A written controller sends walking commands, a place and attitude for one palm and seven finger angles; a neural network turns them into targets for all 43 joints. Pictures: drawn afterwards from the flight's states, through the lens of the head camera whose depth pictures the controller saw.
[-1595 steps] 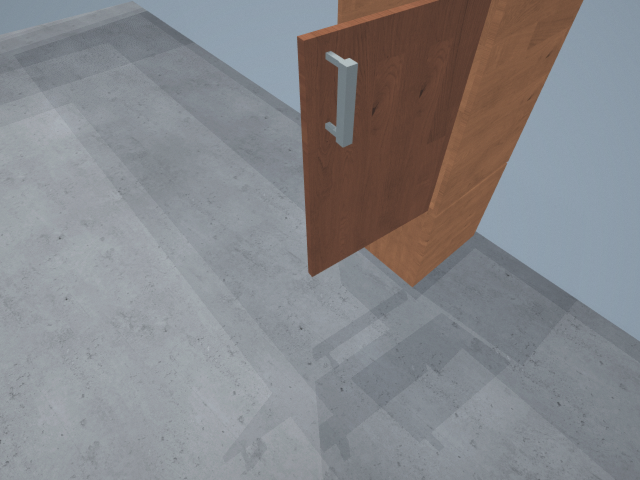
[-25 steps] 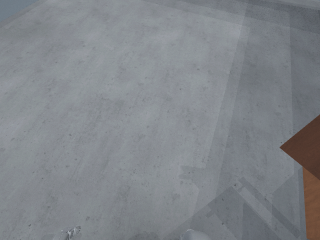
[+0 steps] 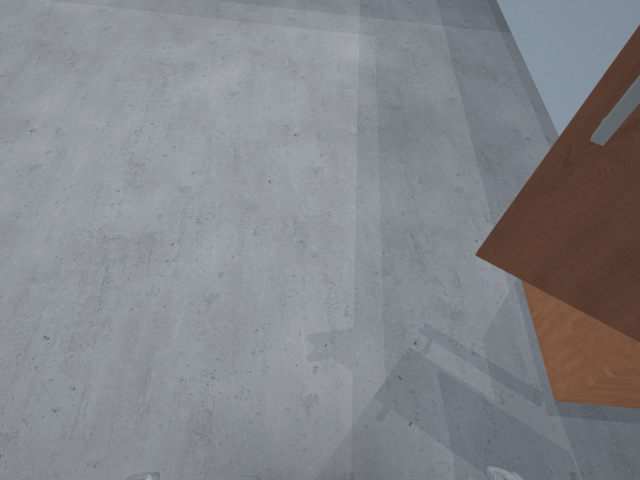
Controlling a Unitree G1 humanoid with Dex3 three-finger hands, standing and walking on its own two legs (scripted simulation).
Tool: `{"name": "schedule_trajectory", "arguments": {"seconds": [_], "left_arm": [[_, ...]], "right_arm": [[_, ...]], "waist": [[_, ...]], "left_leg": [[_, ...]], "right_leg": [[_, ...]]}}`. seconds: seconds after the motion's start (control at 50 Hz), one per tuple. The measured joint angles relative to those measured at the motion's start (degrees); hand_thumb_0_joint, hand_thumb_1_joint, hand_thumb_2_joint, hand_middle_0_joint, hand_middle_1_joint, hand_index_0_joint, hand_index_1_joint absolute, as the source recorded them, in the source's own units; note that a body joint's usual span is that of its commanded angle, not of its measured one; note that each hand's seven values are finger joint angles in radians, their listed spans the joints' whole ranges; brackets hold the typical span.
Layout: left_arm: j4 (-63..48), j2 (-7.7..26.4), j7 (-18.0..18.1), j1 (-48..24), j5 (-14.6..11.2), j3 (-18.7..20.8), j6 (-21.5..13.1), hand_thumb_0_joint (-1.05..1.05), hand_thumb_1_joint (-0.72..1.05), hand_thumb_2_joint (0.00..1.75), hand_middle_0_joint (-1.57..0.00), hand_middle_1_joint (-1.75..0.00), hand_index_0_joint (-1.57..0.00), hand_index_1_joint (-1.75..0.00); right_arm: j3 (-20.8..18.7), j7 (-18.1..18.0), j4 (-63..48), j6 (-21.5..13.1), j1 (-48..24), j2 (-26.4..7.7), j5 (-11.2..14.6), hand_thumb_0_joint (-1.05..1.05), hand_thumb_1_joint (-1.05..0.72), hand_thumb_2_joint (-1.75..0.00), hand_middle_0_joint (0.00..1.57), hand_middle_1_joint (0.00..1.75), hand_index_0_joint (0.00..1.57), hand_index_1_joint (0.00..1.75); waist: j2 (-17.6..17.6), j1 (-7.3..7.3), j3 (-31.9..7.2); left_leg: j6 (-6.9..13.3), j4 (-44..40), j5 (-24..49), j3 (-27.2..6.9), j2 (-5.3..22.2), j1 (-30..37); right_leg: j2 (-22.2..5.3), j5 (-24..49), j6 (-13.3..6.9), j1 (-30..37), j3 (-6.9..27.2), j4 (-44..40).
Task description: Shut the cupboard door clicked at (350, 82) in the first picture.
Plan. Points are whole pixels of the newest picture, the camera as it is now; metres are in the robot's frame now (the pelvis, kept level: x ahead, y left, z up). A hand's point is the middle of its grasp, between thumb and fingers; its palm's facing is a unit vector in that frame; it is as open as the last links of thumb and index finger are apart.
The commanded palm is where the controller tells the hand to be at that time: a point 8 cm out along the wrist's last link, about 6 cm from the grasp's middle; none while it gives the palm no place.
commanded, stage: turn to face it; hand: left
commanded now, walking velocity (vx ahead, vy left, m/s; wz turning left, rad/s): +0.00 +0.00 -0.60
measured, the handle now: (630, 95) +0.63 -0.41 +0.16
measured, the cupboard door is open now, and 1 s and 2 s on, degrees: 60 60 60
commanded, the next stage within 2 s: take the last steps up to it in 0.78 s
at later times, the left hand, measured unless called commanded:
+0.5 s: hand (226, 433) +0.19 +0.14 -0.14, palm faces -0.31 -0.91 -0.27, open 7.4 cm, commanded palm none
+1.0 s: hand (254, 418) +0.22 +0.10 -0.16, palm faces -0.46 -0.86 -0.23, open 7.4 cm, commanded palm none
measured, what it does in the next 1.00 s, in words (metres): steps on the spot, turning right: right foot, then left foot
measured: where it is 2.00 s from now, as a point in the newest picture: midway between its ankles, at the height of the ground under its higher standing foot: outside the picture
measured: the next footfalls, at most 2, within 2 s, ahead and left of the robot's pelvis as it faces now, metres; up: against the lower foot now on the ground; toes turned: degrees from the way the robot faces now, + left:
right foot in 0.34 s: +0.02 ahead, -0.15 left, +0.00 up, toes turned -18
left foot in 0.66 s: +0.13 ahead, +0.08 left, +0.00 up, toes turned -17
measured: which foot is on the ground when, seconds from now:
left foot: down 0.00-0.34, up 0.36-0.64, down 0.66-0.98, up 1.00-1.00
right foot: up 0.00-0.32, down 0.34-0.66, up 0.68-0.96, down 0.98-1.00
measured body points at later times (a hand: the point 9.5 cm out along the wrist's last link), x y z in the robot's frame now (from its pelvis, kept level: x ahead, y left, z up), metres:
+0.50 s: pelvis +0.02 -0.02 +0.01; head +0.06 -0.05 +0.45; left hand +0.21 +0.19 -0.12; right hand -0.01 -0.30 -0.14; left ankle +0.03 +0.11 -0.67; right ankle -0.02 -0.14 -0.73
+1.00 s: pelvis +0.04 -0.03 +0.00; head +0.06 -0.05 +0.45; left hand +0.24 +0.15 -0.14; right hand -0.05 -0.26 -0.15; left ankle +0.10 +0.09 -0.72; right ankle -0.02 -0.12 -0.73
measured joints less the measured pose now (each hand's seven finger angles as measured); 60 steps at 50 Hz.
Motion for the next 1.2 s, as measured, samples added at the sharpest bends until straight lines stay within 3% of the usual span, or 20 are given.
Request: {"name": "schedule_trajectory", "arguments": {"seconds": [0.06,0.12,0.28,0.34,0.4,0.46,0.54,0.6,0.64,0.68,0.72,0.76,0.8,0.9,0.96,1.0,1.04,1.1,1.14,1.2], "left_arm": [[0.3,1.1,-0.5,-0.7,0.4,0.6,0.4,0.01,0.91,0.90,-0.20,-0.30,-0.20,-0.30],[0.1,1.6,-1.1,-1.7,0.3,1.1,0.7,0.01,0.91,0.90,-0.20,-0.30,-0.20,-0.30],[-0.8,1.2,-1.7,-4.3,0.3,0.8,0.6,0.01,0.91,0.90,-0.20,-0.30,-0.20,-0.30],[-1.6,1.3,-1.6,-4.4,0.5,0.3,-0.7,0.01,0.91,0.90,-0.20,-0.30,-0.20,-0.30],[-1.3,-0.2,-0.4,-4.6,0.4,-0.4,-2.2,0.01,0.91,0.90,-0.20,-0.30,-0.20,-0.30],[-1.0,-1.0,0.5,-3.6,0.4,-0.8,-1.8,0.00,0.91,0.90,-0.20,-0.30,-0.20,-0.30],[0.0,-1.2,0.6,-2.5,0.6,-1.1,-1.4,0.00,0.91,0.90,-0.20,-0.30,-0.20,-0.30],[0.6,-1.2,0.5,-1.9,0.6,-1.0,-1.2,0.01,0.90,0.90,-0.21,-0.30,-0.20,-0.30],[1.0,-1.2,0.4,-1.4,0.4,-0.9,-0.9,0.01,0.90,0.90,-0.21,-0.30,-0.20,-0.30],[1.2,-0.8,0.4,-1.1,0.0,-0.6,-0.4,0.01,0.90,0.90,-0.21,-0.30,-0.20,-0.30],[1.7,-0.2,0.4,-1.0,0.2,-0.2,0.1,0.01,0.90,0.90,-0.21,-0.30,-0.20,-0.30],[2.2,0.1,0.0,-1.2,0.3,0.1,0.4,0.01,0.91,0.90,-0.20,-0.30,-0.20,-0.30],[2.4,0.0,-0.2,-1.5,0.2,0.3,0.4,0.01,0.91,0.90,-0.20,-0.30,-0.20,-0.30],[2.6,-1.0,-0.3,-2.2,0.1,-0.1,0.1,0.01,0.91,0.90,-0.20,-0.30,-0.20,-0.30],[2.6,-1.4,-0.5,-1.7,0.2,-0.3,-0.6,0.01,0.91,0.90,-0.20,-0.30,-0.20,-0.30],[3.1,-1.9,-0.6,-0.9,0.6,-0.3,-1.3,0.01,0.91,0.90,-0.20,-0.30,-0.20,-0.30],[3.7,-2.9,-0.4,0.1,0.7,-0.4,-1.8,0.01,0.91,0.90,-0.20,-0.30,-0.20,-0.30],[4.5,-3.6,0.1,2.5,0.6,-0.5,-2.7,0.00,0.91,0.90,-0.20,-0.30,-0.20,-0.30],[5.6,-3.6,0.2,3.8,0.7,-0.5,-3.0,0.00,0.91,0.90,-0.20,-0.30,-0.20,-0.30],[7.0,-3.3,0.0,5.1,0.8,-0.6,-3.3,0.01,0.91,0.90,-0.20,-0.30,-0.20,-0.30]], "right_arm": [[0.9,-0.3,-0.1,-0.5,0.8,1.1,-0.7,0.00,-0.91,-0.90,0.20,0.30,0.21,0.30],[1.2,-0.5,0.2,-0.5,2.0,1.6,-0.9,0.00,-0.90,-0.90,0.20,0.30,0.21,0.30],[0.0,0.0,2.2,0.1,4.2,0.3,-0.8,0.00,-0.90,-0.90,0.20,0.30,0.21,0.30],[-0.7,0.4,2.7,0.6,5.6,-0.8,-0.3,0.00,-0.90,-0.90,0.20,0.30,0.21,0.30],[-1.5,0.0,4.1,2.7,4.2,-2.7,0.2,0.00,-0.90,-0.90,0.20,0.30,0.21,0.30],[-1.6,-0.1,4.3,3.1,2.7,-2.9,0.2,0.01,-0.91,-0.90,0.20,0.30,0.20,0.30],[-1.1,0.3,3.1,2.2,2.0,-1.8,0.3,0.01,-0.91,-0.90,0.19,0.30,0.20,0.30],[-0.7,0.3,2.5,1.6,1.7,-1.0,0.4,0.00,-0.91,-0.90,0.19,0.30,0.20,0.30],[-0.4,0.3,2.2,0.8,2.0,-0.6,0.4,0.00,-0.91,-0.90,0.20,0.30,0.20,0.30],[0.1,0.1,2.4,0.0,2.3,0.1,-0.1,0.00,-0.91,-0.90,0.20,0.30,0.20,0.30],[0.7,-0.1,2.6,-0.4,2.5,1.1,-0.6,0.00,-0.91,-0.90,0.20,0.30,0.20,0.30],[1.1,-0.4,2.8,-0.5,3.2,1.9,-0.9,0.00,-0.91,-0.90,0.20,0.30,0.21,0.30],[1.2,-0.6,3.3,-0.6,3.8,2.3,-1.0,0.00,-0.90,-0.90,0.20,0.30,0.21,0.30],[0.8,-0.5,5.1,-0.2,4.8,2.4,-1.0,0.00,-0.90,-0.90,0.20,0.30,0.21,0.30],[0.2,-0.2,6.4,0.4,5.6,2.0,-0.7,0.00,-0.90,-0.90,0.20,0.30,0.21,0.30],[-0.3,0.0,7.3,1.1,6.0,1.2,-0.3,0.00,-0.90,-0.90,0.20,0.30,0.21,0.30],[-0.8,0.2,8.5,2.2,5.9,0.4,-0.3,0.00,-0.90,-0.90,0.20,0.30,0.21,0.30],[-1.3,0.7,8.9,2.3,5.3,-0.2,-0.5,0.01,-0.91,-0.90,0.20,0.30,0.21,0.30],[-1.5,1.0,8.3,1.7,4.9,-0.2,-0.6,0.01,-0.91,-0.90,0.20,0.30,0.20,0.30],[-1.5,1.0,7.3,0.7,4.2,0.1,-0.6,0.01,-0.91,-0.90,0.20,0.30,0.20,0.30]], "waist": [[-0.5,0.15,0.8],[0.0,0.19,1.5],[3.0,-1.25,1.9],[3.4,-1.63,0.9],[5.6,-1.92,1.4],[5.1,-1.80,1.2],[3.1,-1.75,0.6],[2.0,-1.28,0.2],[1.8,-1.20,-0.3],[0.9,-1.05,-0.7],[0.0,-0.82,-0.6],[-0.1,-0.89,-0.5],[0.4,-0.82,-0.2],[2.4,-1.19,0.2],[3.2,-1.29,-0.4],[4.0,-1.22,-1.2],[5.0,-1.26,-1.7],[4.4,-0.96,-2.3],[3.6,-1.16,-2.5],[2.4,-0.99,-2.5]], "left_leg": [[0.7,-0.4,-1.0,2.2,1.5,1.6],[0.3,-3.4,0.0,3.8,3.1,4.2],[-1.4,-2.7,-1.8,9.1,7.1,6.8],[-2.7,2.8,-4.9,10.7,8.0,5.4],[-3.9,18.2,-13.4,3.5,5.9,-0.9],[-4.6,26.3,-11.2,0.5,3.2,-5.6],[-5.1,19.7,-8.2,0.2,1.7,-6.0],[-4.8,10.3,-5.3,0.0,0.7,-3.4],[-4.2,1.2,0.2,-0.1,0.4,-0.1],[-1.4,0.2,1.6,0.5,0.5,0.4],[0.1,0.8,-0.3,1.8,1.0,0.9],[0.3,-1.0,-0.3,2.5,1.5,2.3],[0.0,-3.3,0.9,2.9,2.0,3.8],[-0.7,-5.2,1.5,4.0,3.5,5.4],[-1.7,-2.8,-0.1,4.9,4.2,5.1],[-2.4,1.9,-5.1,4.7,4.6,3.5],[-2.3,11.6,-11.0,1.9,3.4,0.0],[-2.6,21.8,-9.5,0.9,1.7,-4.9],[-3.0,21.7,-7.4,1.5,1.6,-6.4],[-3.3,14.9,-5.9,2.3,1.8,-6.0]], "right_leg": [[-0.4,-6.6,1.1,-5.1,-3.0,16.6],[-2.0,-6.1,2.3,-6.4,-5.9,22.0],[-3.9,-2.6,1.5,-0.4,-9.4,5.7],[-4.0,6.5,-0.4,4.9,-9.9,-6.3],[-2.9,4.2,-1.4,3.7,-9.0,-3.8],[-2.7,5.1,-1.2,4.4,-6.9,-6.2],[-2.9,6.6,-1.0,5.3,-4.6,-8.8],[-2.7,6.4,-0.3,5.1,-3.0,-8.6],[-2.1,5.4,0.3,4.5,-2.3,-6.9],[-1.7,0.9,0.5,2.4,-1.7,-2.0],[-1.5,-5.3,0.5,-0.9,-2.3,8.3],[-1.6,-6.3,0.8,-3.2,-3.7,16.2],[-2.2,-6.1,1.2,-3.5,-5.1,17.6],[-2.9,-4.1,0.9,0.5,-7.7,7.0],[-2.9,2.2,0.1,5.6,-8.6,-4.8],[-2.3,4.2,-1.5,7.0,-8.2,-8.3],[-1.8,4.4,-2.5,7.6,-8.4,-8.3],[-1.7,5.6,-3.3,9.9,-7.6,-12.1],[-1.7,6.4,-3.2,11.4,-7.3,-14.5],[-1.4,6.0,-3.1,12.8,-7.0,-15.8]]}}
